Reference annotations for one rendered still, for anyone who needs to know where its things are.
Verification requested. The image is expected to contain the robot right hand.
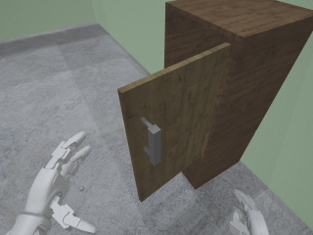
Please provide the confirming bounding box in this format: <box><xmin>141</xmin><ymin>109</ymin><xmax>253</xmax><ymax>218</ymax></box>
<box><xmin>230</xmin><ymin>189</ymin><xmax>270</xmax><ymax>235</ymax></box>

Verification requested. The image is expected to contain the cupboard door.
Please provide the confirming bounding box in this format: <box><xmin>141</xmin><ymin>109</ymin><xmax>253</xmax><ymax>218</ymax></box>
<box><xmin>117</xmin><ymin>42</ymin><xmax>231</xmax><ymax>203</ymax></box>

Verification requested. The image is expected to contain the robot left hand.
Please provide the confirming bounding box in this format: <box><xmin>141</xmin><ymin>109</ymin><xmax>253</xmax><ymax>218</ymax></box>
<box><xmin>24</xmin><ymin>131</ymin><xmax>97</xmax><ymax>235</ymax></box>

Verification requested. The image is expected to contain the left robot forearm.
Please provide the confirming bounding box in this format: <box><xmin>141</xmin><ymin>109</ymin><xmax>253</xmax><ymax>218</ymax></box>
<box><xmin>5</xmin><ymin>212</ymin><xmax>53</xmax><ymax>235</ymax></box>

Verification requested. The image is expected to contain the handle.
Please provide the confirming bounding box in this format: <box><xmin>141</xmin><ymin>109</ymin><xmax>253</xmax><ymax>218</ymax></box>
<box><xmin>140</xmin><ymin>117</ymin><xmax>161</xmax><ymax>165</ymax></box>

